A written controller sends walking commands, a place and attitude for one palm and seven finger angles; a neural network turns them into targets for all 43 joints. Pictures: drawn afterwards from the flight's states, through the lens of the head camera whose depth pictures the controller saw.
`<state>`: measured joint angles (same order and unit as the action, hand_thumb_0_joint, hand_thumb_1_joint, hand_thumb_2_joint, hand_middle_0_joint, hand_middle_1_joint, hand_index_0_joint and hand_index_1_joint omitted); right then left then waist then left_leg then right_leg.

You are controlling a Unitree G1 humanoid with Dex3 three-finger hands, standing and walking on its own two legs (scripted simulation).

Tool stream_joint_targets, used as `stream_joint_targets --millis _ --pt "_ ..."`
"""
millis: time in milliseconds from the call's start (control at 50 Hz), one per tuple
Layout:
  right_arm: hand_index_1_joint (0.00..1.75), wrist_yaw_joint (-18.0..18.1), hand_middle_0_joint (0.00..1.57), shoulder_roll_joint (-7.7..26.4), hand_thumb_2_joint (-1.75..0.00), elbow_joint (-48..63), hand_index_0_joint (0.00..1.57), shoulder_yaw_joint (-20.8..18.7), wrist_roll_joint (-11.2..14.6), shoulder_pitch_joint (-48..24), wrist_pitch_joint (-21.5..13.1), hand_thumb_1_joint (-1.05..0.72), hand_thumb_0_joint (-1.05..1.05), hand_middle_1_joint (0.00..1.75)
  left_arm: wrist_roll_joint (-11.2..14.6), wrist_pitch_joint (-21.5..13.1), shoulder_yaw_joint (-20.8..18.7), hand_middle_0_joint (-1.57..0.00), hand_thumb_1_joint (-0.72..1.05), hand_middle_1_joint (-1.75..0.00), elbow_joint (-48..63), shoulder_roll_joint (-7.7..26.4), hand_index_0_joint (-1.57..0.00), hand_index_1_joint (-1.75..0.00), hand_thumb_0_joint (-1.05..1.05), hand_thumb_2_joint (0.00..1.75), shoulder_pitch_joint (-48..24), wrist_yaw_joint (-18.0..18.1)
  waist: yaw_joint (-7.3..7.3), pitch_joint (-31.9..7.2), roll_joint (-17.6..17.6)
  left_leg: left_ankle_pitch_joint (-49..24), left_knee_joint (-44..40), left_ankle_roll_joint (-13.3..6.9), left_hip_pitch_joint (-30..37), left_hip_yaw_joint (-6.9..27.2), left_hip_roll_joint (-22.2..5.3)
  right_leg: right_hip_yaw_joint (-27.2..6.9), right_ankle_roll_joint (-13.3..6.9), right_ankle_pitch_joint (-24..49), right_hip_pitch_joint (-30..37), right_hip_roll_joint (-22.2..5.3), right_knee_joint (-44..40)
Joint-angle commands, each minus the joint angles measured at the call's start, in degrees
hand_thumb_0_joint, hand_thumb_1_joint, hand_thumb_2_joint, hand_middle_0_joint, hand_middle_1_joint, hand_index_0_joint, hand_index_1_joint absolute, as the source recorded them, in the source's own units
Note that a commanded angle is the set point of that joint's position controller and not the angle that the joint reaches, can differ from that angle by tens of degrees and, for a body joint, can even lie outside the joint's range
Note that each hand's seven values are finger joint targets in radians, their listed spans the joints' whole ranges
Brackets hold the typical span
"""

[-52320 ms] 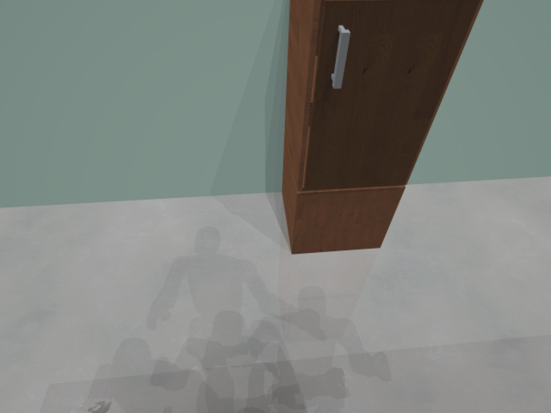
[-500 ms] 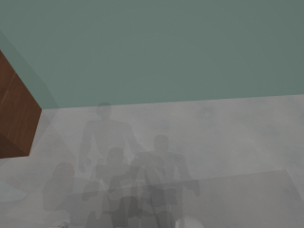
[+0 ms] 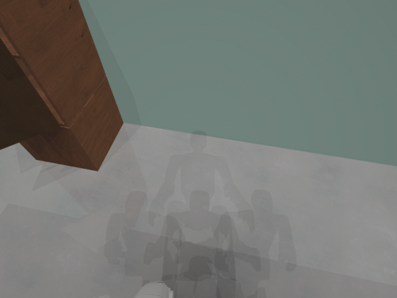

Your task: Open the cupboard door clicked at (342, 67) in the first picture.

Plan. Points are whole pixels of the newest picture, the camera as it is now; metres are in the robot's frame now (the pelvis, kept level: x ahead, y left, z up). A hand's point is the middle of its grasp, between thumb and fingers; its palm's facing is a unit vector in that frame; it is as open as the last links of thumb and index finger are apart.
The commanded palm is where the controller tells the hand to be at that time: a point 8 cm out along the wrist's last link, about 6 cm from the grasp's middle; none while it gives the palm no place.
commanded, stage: turn to face it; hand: left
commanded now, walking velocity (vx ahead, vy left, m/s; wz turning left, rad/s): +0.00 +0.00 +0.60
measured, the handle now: out of the picture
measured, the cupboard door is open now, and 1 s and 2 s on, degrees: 44 44 44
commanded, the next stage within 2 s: take the last steps up to it in 0.82 s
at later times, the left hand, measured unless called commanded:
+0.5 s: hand out of the picture +0.07 +0.24 -0.15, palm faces +0.27 -0.92 -0.27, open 7.4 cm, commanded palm none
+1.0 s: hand out of the picture -0.08 +0.22 -0.19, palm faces +0.54 -0.81 -0.21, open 7.4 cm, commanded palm none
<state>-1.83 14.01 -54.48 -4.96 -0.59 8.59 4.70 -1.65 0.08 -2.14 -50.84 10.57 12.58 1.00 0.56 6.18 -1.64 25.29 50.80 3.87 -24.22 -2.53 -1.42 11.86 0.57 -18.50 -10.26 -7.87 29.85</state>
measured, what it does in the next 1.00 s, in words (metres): steps on the spot, turning left: left foot, then right foot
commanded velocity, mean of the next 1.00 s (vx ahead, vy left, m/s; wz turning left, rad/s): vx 0.03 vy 0.02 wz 0.46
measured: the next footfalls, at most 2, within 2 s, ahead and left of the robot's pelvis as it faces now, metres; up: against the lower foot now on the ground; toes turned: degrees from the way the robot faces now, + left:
left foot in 0.10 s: +0.05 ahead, +0.14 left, +0.00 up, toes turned +8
right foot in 0.52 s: +0.09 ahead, -0.11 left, +0.00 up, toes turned +15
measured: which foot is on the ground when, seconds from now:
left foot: up 0.00-0.08, down 0.10-0.52, up 0.54-0.86, down 0.88-1.00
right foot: down 0.00-0.10, up 0.12-0.50, down 0.52-0.90, up 0.92-1.00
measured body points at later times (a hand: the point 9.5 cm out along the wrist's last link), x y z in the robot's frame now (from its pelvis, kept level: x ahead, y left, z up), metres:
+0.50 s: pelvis +0.01 +0.01 -0.01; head +0.05 +0.02 +0.44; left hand +0.06 +0.29 -0.13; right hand +0.13 -0.22 -0.16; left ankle +0.01 +0.13 -0.74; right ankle +0.04 -0.12 -0.73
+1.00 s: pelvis +0.00 +0.04 -0.01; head +0.02 +0.08 +0.44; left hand -0.11 +0.27 -0.17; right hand +0.23 -0.12 -0.13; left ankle -0.04 +0.12 -0.74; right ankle +0.04 -0.12 -0.69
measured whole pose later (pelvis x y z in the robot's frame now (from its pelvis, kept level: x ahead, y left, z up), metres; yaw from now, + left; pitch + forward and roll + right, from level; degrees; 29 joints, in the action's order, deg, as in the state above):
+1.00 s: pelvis +0.00 +0.04 -0.01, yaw +30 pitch +0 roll -1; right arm 0.2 11.1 -53.4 -2.6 -1.2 6.7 0.8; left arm -1.1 3.6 -3.7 -56.1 14.2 14.9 0.9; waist -1.6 4.6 -3.6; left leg 18.1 34.3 -2.7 -16.2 -2.6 0.2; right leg 3.6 3.3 -30.5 -21.9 -6.6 56.3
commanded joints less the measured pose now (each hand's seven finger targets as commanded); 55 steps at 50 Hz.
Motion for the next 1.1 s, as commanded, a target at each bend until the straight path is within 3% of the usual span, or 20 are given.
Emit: stream_joint_targets --millis 0,40,60,80,120,160,260,440,480,500,520,600,760,820,840,860,880,900,1000,1080 --pt "0.3 0.0 0.2 2.2 -0.9 6.2 0.2 0.3 0.1 -3.7 -2.6 -0.9 0.0 0.3 -0.1 -0.7 -4.2 -0.2 0.9 -0.3 2.4 13.8 -0.2 -0.3 0.0 0.9 3.7 0.5 -2.15 -7.7 -10.8 -2.1 -12.8 -1.1 2.6 -4.3 1.7 -6.2 -5.1 36.3 7.0 -13.3 -1.9" --pt "0.3 0.1 0.2 4.4 -0.9 5.0 0.2 -0.3 -0.2 1.1 -3.1 -0.9 0.0 0.3 0.7 -0.4 -4.3 -0.2 0.9 -0.3 2.6 13.8 -0.2 -0.3 0.0 0.9 2.2 0.1 1.25 -9.8 -7.2 -12.9 -23.8 -2.3 13.7 -3.7 2.0 -2.5 -1.6 31.1 0.9 -11.7 6.1" --pt "0.3 0.4 0.2 9.0 -0.9 4.6 0.2 -1.5 -0.5 4.4 -3.5 -0.9 0.0 0.3 1.0 -0.1 -3.9 -0.2 0.9 -0.3 3.7 11.5 -0.2 -0.3 0.0 0.9 2.3 -0.2 2.89 -13.2 3.4 -23.3 -27.0 -5.4 23.5 6.1 -5.8 -0.1 1.5 18.7 -8.2 -7.9 16.6" --pt "0.3 1.0 0.2 15.6 -0.9 4.2 0.2 -3.3 -0.8 9.1 -3.7 -0.9 0.0 0.3 1.4 0.1 -2.5 -0.2 0.9 -0.3 6.5 7.2 -0.2 -0.3 0.0 0.9 -0.7 -0.5 6.06 -14.4 19.9 -45.3 -28.8 -14.7 28.7 27.3 -21.2 -0.8 5.3 -18.8 -23.4 0.2 29.8" --pt "0.3 2.0 0.2 15.1 -0.9 3.3 0.2 -2.7 -0.8 10.1 -3.6 -0.9 0.0 0.3 0.7 1.1 -2.6 -0.2 0.9 -0.3 8.0 8.7 -0.2 -0.3 0.0 0.9 -5.3 0.1 5.63 -13.0 10.4 -40.0 -28.6 -18.2 23.8 23.4 -21.4 -10.2 3.5 -17.2 -25.2 -0.4 37.0" --pt "0.3 2.8 0.2 11.6 -0.9 5.0 0.2 -1.7 -0.9 3.6 -4.0 -0.9 0.0 0.3 0.5 1.3 -2.9 -0.2 0.9 -0.3 5.6 8.5 -0.2 -0.3 0.0 0.9 -5.1 -0.2 3.13 -9.8 14.1 -32.1 -29.5 -14.6 17.2 19.7 -15.2 -12.2 3.8 -9.8 -24.3 -0.1 37.3" --pt "0.3 2.8 0.2 10.4 -0.9 5.7 0.2 -1.0 -0.8 1.6 -4.1 -0.9 0.0 0.3 0.5 1.8 -3.0 -0.2 0.9 -0.3 4.1 7.9 -0.2 -0.3 0.0 0.9 -2.6 -0.7 0.8 -7.4 8.1 -25.8 -31.6 -12.7 13.2 17.8 -11.1 -11.5 4.2 -4.9 -20.0 2.5 30.3" --pt "0.3 2.2 0.2 10.3 -0.9 6.4 0.2 -1.9 -0.8 0.0 -3.1 -0.9 0.0 0.3 1.1 0.8 -2.9 -0.2 0.9 -0.3 5.0 7.7 -0.2 -0.3 0.0 0.9 -0.3 0.0 -1.02 -8.6 10.2 -24.4 -27.0 -11.3 5.3 23.6 -7.7 -9.8 3.1 0.5 -2.4 7.4 4.6" --pt "0.3 1.8 0.2 6.9 -0.9 6.9 0.2 -1.5 0.0 -0.1 -3.3 -0.9 0.0 0.3 0.7 -0.4 -3.9 -0.2 0.9 -0.3 4.3 11.5 -0.2 -0.3 0.0 0.9 3.7 0.6 -3.36 -11.3 0.8 -15.4 -18.0 -6.4 -4.8 19.0 -1.6 -17.6 0.9 3.9 12.1 -0.8 -10.5" --pt "0.3 1.6 0.2 3.5 -0.9 7.9 0.2 -1.0 0.2 0.3 -3.5 -0.9 0.0 0.3 -0.1 -0.7 -4.8 -0.2 0.9 -0.3 4.4 16.2 -0.2 -0.3 0.0 0.9 4.5 0.9 -3.94 -11.3 -15.4 4.1 -3.3 -1.8 -12.2 6.2 6.8 -32.1 -5.2 8.6 15.0 -16.2 -14.2" --pt "0.3 1.4 0.2 6.0 -0.9 7.7 0.2 -1.4 -0.3 -0.4 -3.2 -0.9 0.0 0.3 0.1 -0.6 -4.2 -0.2 0.9 -0.3 4.6 16.5 -0.2 -0.3 0.0 0.9 3.5 1.0 -3.45 -9.8 -12.2 10.0 10.1 -2.0 -10.6 6.5 4.5 -33.1 -9.5 12.7 6.4 -21.4 -14.4" --pt "0.3 0.5 0.2 4.1 -0.9 4.7 0.2 -1.0 -0.5 1.0 -1.7 -0.9 0.0 0.3 0.5 -0.9 -2.5 -0.2 0.9 -0.3 5.8 9.9 -0.2 -0.3 0.0 0.9 -3.9 1.0 0.87 -5.0 -10.3 -0.7 19.0 -0.5 -9.4 4.7 0.2 -14.9 -6.9 23.2 1.4 -11.0 -11.1" --pt "0.3 0.4 0.2 0.6 -0.9 4.7 0.2 0.7 0.1 -4.0 -2.7 -0.9 0.0 0.3 -0.4 -1.0 -3.6 -0.2 0.9 -0.3 1.5 12.7 -0.2 -0.3 0.0 0.9 4.7 0.7 -3.37 -6.9 -10.6 1.9 -7.7 -0.8 -0.2 -2.4 1.7 -10.3 -6.5 34.7 7.6 -12.0 -5.4" --pt "0.3 0.8 0.2 2.1 -0.9 3.2 0.2 0.7 0.0 1.0 -3.5 -0.9 0.0 0.3 0.4 -0.7 -3.7 -0.2 0.9 -0.3 0.7 12.9 -0.2 -0.3 0.0 0.9 3.5 0.4 -0.25 -8.7 -9.2 -10.2 -22.9 -1.9 11.2 -2.6 2.5 -7.2 -2.9 30.7 2.6 -10.0 0.6" --pt "0.3 1.0 0.2 5.1 -0.9 2.3 0.2 0.1 -0.2 3.8 -4.1 -0.9 0.0 0.3 1.0 -0.5 -3.4 -0.2 0.9 -0.3 1.2 11.4 -0.2 -0.3 0.0 0.9 3.0 0.2 1.44 -11.4 -2.0 -19.2 -28.2 -3.2 20.0 0.6 -1.1 -4.7 -0.3 25.1 -2.7 -8.0 7.2" --pt "0.3 1.3 0.2 10.3 -0.9 2.3 0.2 -1.2 -0.6 6.0 -4.5 -0.9 0.0 0.3 1.5 -0.1 -2.5 -0.2 0.9 -0.3 2.7 7.6 -0.2 -0.3 0.0 0.9 3.6 -0.1 2.36 -14.1 13.7 -34.6 -28.9 -8.8 28.2 17.8 -14.5 -1.9 3.5 -0.3 -15.5 -1.0 17.7" --pt "0.3 2.2 0.2 13.4 -0.9 1.6 0.2 -1.9 -0.6 8.8 -4.0 -0.9 0.0 0.3 1.4 0.5 -1.3 -0.2 0.9 -0.3 3.9 5.6 -0.2 -0.3 0.0 0.9 0.1 0.2 4.28 -14.0 18.1 -50.9 -29.0 -15.7 25.4 23.1 -21.4 -6.5 3.9 -19.4 -18.5 0.9 24.7" --pt "0.3 2.6 0.2 12.6 -0.9 1.4 0.2 -1.3 -1.0 8.7 -3.8 -0.9 0.0 0.3 1.0 1.0 -1.6 -0.2 0.9 -0.3 4.1 6.8 -0.2 -0.3 0.0 0.9 -1.3 0.4 4.04 -12.4 12.2 -46.9 -28.4 -17.5 21.8 19.4 -21.6 -9.7 2.7 -18.2 -17.0 0.6 29.1" --pt "0.3 3.4 0.2 7.6 -0.9 1.9 0.2 0.5 -1.0 4.5 -5.2 -0.9 0.0 0.3 0.2 0.9 -2.4 -0.2 0.9 -0.3 0.3 5.7 -0.2 -0.3 0.0 0.9 -1.1 -1.5 0.8 -6.2 11.7 -19.4 -33.9 -13.6 17.3 15.1 -11.9 -9.8 2.0 -6.5 -22.0 2.2 33.3" --pt "0.3 3.0 0.2 7.4 -0.9 0.8 0.2 0.5 -0.9 7.1 -5.9 -0.9 0.0 0.3 0.2 0.2 -2.3 -0.2 0.9 -0.3 0.6 5.3 -0.2 -0.3 0.0 0.9 -3.0 -2.2 1.24 -4.7 10.4 -10.7 -36.5 -14.4 16.8 15.7 -11.0 -8.3 1.9 -5.1 -21.1 2.5 25.7"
